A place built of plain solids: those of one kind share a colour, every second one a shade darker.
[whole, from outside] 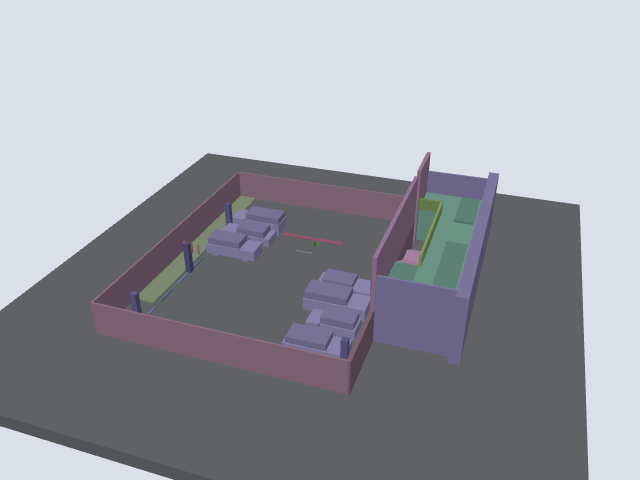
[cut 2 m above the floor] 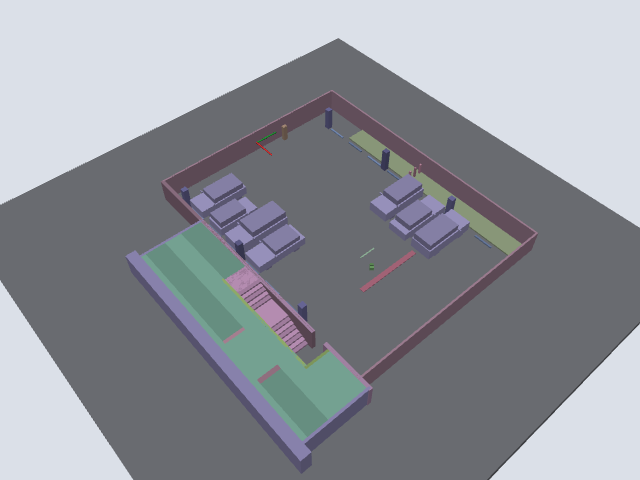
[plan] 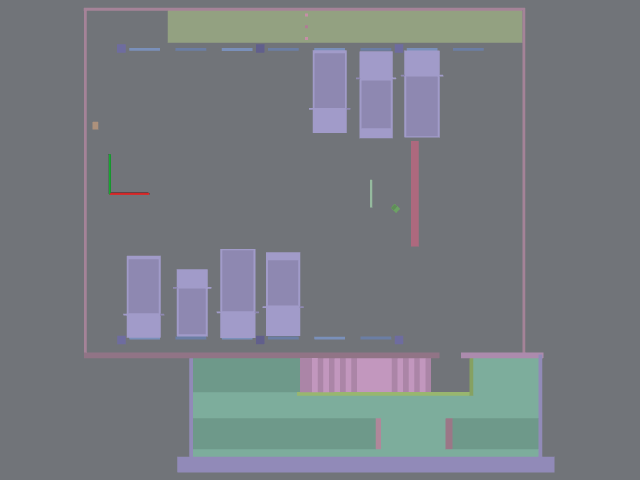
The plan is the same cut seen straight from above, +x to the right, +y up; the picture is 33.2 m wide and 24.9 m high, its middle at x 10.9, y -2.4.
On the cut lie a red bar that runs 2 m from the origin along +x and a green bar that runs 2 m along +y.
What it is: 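The pedestrian entrance of an underground car park of the 2000s; a paved forecourt at street level 2.93 m over the deck; an open stair well of 19 risers of 0.154 m and treads of 0.29 m, 1.75 m wide, two flights in line with a mid landing, along the facade; open to the sky, a plain doorway into the deck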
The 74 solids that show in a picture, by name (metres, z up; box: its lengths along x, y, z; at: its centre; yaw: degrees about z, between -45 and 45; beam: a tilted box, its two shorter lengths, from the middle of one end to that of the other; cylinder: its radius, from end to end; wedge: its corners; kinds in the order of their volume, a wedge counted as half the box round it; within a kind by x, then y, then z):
{
 "paving_1": {"box": [5.6, 1.76, 2.98], "at": [7.11, -9.41, 1.44]},
 "paving_2": {"box": [9.5, 1.62, 2.98], "at": [9.06, -12.45, 1.44]},
 "paving_3": {"box": [17.94, 0.4, 2.98], "at": [13.28, -13.45, 1.44]},
 "paving_4": {"box": [17.94, 1.37, 2.98], "at": [13.28, -10.97, 1.44]},
 "paving_5": {"box": [3.36, 1.62, 2.98], "at": [15.74, -12.45, 1.44]},
 "paving_6": {"box": [4.47, 1.62, 2.98], "at": [20.01, -12.45, 1.44]},
 "paving_7": {"box": [3.59, 1.76, 2.98], "at": [20.45, -9.41, 1.44]},
 "stair_step_1": {"box": [0.63, 1.77, 2.67], "at": [10.17, -9.41, 1.29]},
 "stair_step_2": {"box": [0.92, 1.77, 2.52], "at": [10.32, -9.41, 1.21]},
 "stair_step_3": {"box": [1.21, 1.77, 2.36], "at": [10.46, -9.41, 1.13]},
 "stair_step_4": {"box": [1.5, 1.77, 2.21], "at": [10.61, -9.41, 1.05]},
 "stair_step_5": {"box": [1.8, 1.77, 2.05], "at": [10.76, -9.41, 0.98]},
 "stair_step_6": {"box": [2.09, 1.77, 1.9], "at": [10.9, -9.41, 0.9]},
 "stair_step_7": {"box": [2.38, 1.77, 1.75], "at": [11.05, -9.41, 0.82]},
 "stair_step_8": {"box": [2.67, 1.77, 1.59], "at": [11.19, -9.41, 0.75]},
 "stair_step_9": {"box": [2.96, 1.77, 1.44], "at": [11.34, -9.41, 0.67]},
 "stair_step_10": {"box": [4.77, 1.77, 1.28], "at": [12.24, -9.41, 0.59]},
 "stair_step_11": {"box": [5.06, 1.77, 1.13], "at": [12.39, -9.41, 0.51]},
 "stair_step_12": {"box": [5.35, 1.77, 0.98], "at": [12.53, -9.41, 0.44]},
 "stair_step_13": {"box": [5.64, 1.77, 0.82], "at": [12.68, -9.41, 0.36]},
 "stair_step_14": {"box": [5.93, 1.77, 0.67], "at": [12.82, -9.41, 0.28]},
 "stair_step_15": {"box": [6.22, 1.77, 0.51], "at": [12.97, -9.41, 0.21]},
 "stair_step_16": {"box": [6.52, 1.77, 0.36], "at": [13.12, -9.41, 0.13]},
 "stair_step_17": {"box": [6.81, 1.77, 0.2], "at": [13.26, -9.41, 0.05]},
 "boundary_1": {"box": [0.2, 5.52, 5.29], "at": [4.22, -11.09, 2.59]},
 "boundary_2": {"box": [19.58, 0.82, 5.31], "at": [13.28, -14.05, 2.6]},
 "boundary_3": {"box": [0.2, 5.52, 4.99], "at": [22.34, -11.09, 2.44]},
 "car_1": {"box": [1.77, 4.27, 0.75], "at": [1.75, -5.34, 0.56]},
 "car_2": {"box": [1.57, 2.8, 0.49], "at": [1.75, -4.8, 1.18]},
 "car_3": {"box": [1.41, 2.37, 0.55], "at": [4.27, -6.1, 1.22]},
 "car_4": {"box": [1.61, 3.5, 0.77], "at": [4.27, -5.66, 0.56]},
 "car_5": {"box": [1.84, 4.62, 0.93], "at": [6.64, -5.17, 0.64]},
 "car_6": {"box": [1.64, 3.17, 0.58], "at": [6.64, -4.52, 1.4]},
 "car_7": {"box": [1.77, 4.35, 0.73], "at": [8.99, -5.21, 0.54]},
 "car_8": {"box": [1.57, 2.35, 0.44], "at": [8.99, -4.63, 1.13]},
 "car_9": {"box": [1.77, 4.3, 0.85], "at": [11.41, 5.29, 0.61]},
 "car_10": {"box": [1.57, 2.83, 0.55], "at": [11.41, 5.87, 1.31]},
 "car_11": {"box": [1.53, 2.48, 0.55], "at": [13.81, 4.63, 1.18]},
 "car_12": {"box": [1.73, 4.52, 0.73], "at": [13.81, 5.13, 0.54]},
 "car_13": {"box": [1.64, 3.11, 0.57], "at": [16.19, 4.53, 1.37]},
 "car_14": {"box": [1.84, 4.52, 0.91], "at": [16.19, 5.17, 0.64]},
 "wall_1": {"box": [0.15, 18.03, 2.66], "at": [-1.27, 0.63, 1.28]},
 "wall_2": {"box": [18.45, 0.3, 2.66], "at": [7.88, -8.38, 1.28]},
 "wall_3": {"box": [22.9, 0.15, 2.66], "at": [10.1, 9.57, 1.28]},
 "wall_4": {"box": [0.15, 18.03, 2.66], "at": [21.48, 0.63, 1.28]},
 "facade_1": {"box": [13.05, 0.3, 6.68], "at": [10.58, -8.38, 3.29]},
 "facade_2": {"box": [4.28, 0.3, 6.68], "at": [20.36, -8.38, 3.29]},
 "rim_guard_1": {"box": [7.16, 0.2, 3.98], "at": [13.29, -10.38, 1.94]},
 "rim_guard_2": {"box": [2.39, 0.2, 3.98], "at": [17.66, -10.38, 1.94]},
 "rim_guard_3": {"box": [0.2, 1.95, 3.98], "at": [18.75, -9.51, 1.94]},
 "walkway_1": {"box": [18.4, 1.66, 0.17], "at": [12.2, 8.66, 0.03]},
 "column_1": {"box": [0.45, 0.45, 2.63], "at": [0.6, -7.58, 1.26]},
 "column_2": {"box": [0.45, 0.45, 2.63], "at": [0.6, 7.54, 1.26]},
 "column_3": {"box": [0.45, 0.45, 2.63], "at": [7.8, -7.58, 1.26]},
 "column_4": {"box": [0.45, 0.45, 2.63], "at": [7.8, 7.54, 1.26]},
 "column_5": {"box": [0.45, 0.45, 2.63], "at": [15.0, -7.58, 1.26]},
 "column_6": {"box": [0.45, 0.45, 2.63], "at": [15.0, 7.54, 1.26]},
 "drain_bed_1": {"box": [0.27, 1.62, 2.48], "at": [13.93, -12.45, 1.19]},
 "drain_bed_2": {"box": [0.37, 1.62, 2.54], "at": [17.59, -12.45, 1.22]},
 "wheelstop_1": {"box": [1.6, 0.15, 0.15], "at": [1.8, 7.49, 0.03]},
 "wheelstop_2": {"box": [1.6, 0.15, 0.15], "at": [4.2, -7.49, 0.03]},
 "wheelstop_3": {"box": [1.6, 0.15, 0.15], "at": [4.2, 7.49, 0.03]},
 "wheelstop_4": {"box": [1.6, 0.15, 0.15], "at": [6.6, 7.49, 0.03]},
 "wheelstop_5": {"box": [1.6, 0.15, 0.15], "at": [9.0, -7.49, 0.03]},
 "wheelstop_6": {"box": [1.6, 0.15, 0.15], "at": [9.0, 7.49, 0.03]},
 "wheelstop_7": {"box": [1.6, 0.15, 0.15], "at": [11.4, -7.49, 0.03]},
 "wheelstop_8": {"box": [1.6, 0.15, 0.15], "at": [11.4, 7.49, 0.03]},
 "wheelstop_9": {"box": [1.6, 0.15, 0.15], "at": [13.8, -7.49, 0.03]},
 "wheelstop_10": {"box": [1.6, 0.15, 0.15], "at": [13.8, 7.49, 0.03]},
 "wheelstop_11": {"box": [1.6, 0.15, 0.15], "at": [16.2, 7.49, 0.03]},
 "wheelstop_12": {"box": [1.6, 0.15, 0.15], "at": [18.6, 7.49, 0.03]},
 "hump_1": {"box": [0.41, 5.47, 0.12], "at": [15.82, 0.0, 0.01]},
 "pay_station_1": {"box": [0.3, 0.4, 1.5], "at": [-0.75, 3.54, 0.7]},
 "cable_cover_1": {"box": [0.11, 1.44, 0.07], "at": [13.55, 0.0, -0.02]}
}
